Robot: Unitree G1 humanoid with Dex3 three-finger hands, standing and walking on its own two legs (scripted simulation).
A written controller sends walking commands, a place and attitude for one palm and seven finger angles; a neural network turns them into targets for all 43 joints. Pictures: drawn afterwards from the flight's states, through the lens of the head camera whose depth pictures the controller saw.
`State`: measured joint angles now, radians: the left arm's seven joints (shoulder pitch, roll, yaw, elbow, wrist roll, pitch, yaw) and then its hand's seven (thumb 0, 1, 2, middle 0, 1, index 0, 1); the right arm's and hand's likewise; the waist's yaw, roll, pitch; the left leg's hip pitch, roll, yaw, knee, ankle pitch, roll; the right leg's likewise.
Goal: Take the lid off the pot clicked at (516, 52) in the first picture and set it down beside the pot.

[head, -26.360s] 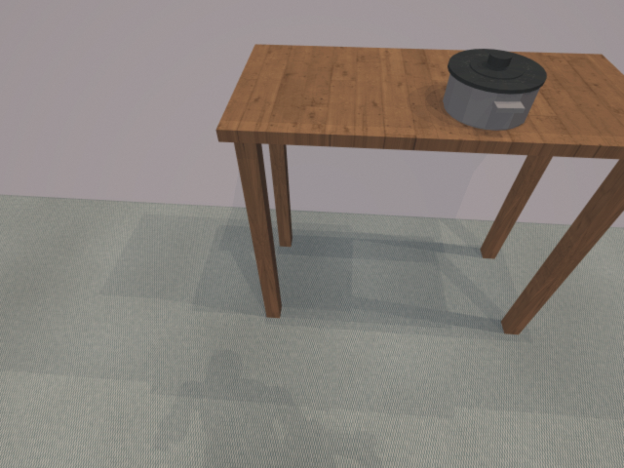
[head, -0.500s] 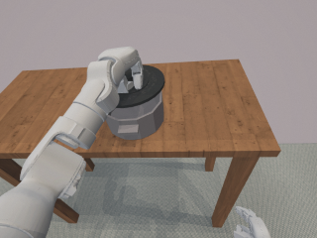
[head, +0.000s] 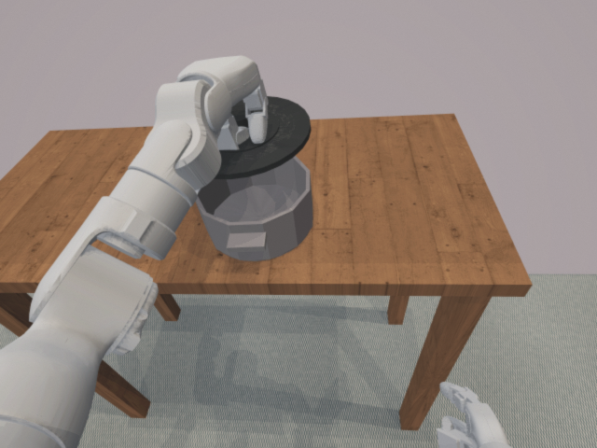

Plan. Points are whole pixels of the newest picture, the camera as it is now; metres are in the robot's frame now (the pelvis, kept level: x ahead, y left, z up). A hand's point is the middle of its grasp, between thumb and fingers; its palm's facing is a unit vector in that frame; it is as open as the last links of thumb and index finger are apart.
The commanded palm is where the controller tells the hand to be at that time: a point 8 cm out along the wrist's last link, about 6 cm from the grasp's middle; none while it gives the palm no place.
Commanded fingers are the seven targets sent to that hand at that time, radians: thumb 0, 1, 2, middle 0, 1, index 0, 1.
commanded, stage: lift the lid straight up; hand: left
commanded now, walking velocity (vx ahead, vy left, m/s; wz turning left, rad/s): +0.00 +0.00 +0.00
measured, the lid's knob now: (238, 118) +0.48 +0.10 +0.23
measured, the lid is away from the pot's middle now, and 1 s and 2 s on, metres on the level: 0.01 0.02 0.13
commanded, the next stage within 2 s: move the lid sideways beside the pot in 0.96 s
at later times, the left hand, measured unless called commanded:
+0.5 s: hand (224, 93) +0.44 +0.10 +0.29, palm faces -0.09 -0.04 -1.00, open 3.7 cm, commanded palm +0.41 +0.10 +0.36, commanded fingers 0.00 0.54 1.18 -0.84 -0.89 -1.23 -1.01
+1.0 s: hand (213, 69) +0.44 +0.10 +0.32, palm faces -0.05 -0.05 -1.00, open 3.6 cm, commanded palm +0.40 +0.10 +0.38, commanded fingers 0.00 0.54 1.18 -0.84 -0.89 -1.23 -1.01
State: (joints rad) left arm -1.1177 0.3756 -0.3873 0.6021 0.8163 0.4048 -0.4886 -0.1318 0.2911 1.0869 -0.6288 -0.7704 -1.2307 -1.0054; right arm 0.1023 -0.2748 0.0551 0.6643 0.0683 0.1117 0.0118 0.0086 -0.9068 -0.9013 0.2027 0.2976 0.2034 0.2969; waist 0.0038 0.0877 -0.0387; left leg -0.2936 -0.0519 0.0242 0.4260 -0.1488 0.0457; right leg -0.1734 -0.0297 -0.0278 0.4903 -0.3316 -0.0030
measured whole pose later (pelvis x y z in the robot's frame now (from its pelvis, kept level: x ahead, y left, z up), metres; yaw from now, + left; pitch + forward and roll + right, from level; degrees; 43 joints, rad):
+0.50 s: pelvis +0.00 +0.01 +0.00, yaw +0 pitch +1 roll +1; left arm -1.22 0.40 -0.39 0.59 0.83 0.40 -0.52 -0.13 0.29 1.09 -0.63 -0.77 -1.23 -1.01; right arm 0.11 -0.28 0.05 0.66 0.07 0.09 0.02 0.01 -0.91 -0.90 0.20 0.30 0.20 0.30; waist 0.01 0.09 -0.04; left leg -0.30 -0.06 0.03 0.42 -0.14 0.06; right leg -0.18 -0.04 -0.02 0.48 -0.32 0.01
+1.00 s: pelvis -0.01 +0.01 +0.00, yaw +0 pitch +1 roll +1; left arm -1.31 0.40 -0.38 0.64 0.84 0.43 -0.54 -0.13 0.29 1.09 -0.63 -0.77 -1.23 -1.01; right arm 0.12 -0.28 0.06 0.65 0.07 0.09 0.02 0.01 -0.91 -0.90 0.20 0.30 0.20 0.30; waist 0.01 0.09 -0.04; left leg -0.30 -0.06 0.03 0.41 -0.13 0.06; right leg -0.18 -0.04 -0.02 0.47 -0.31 0.01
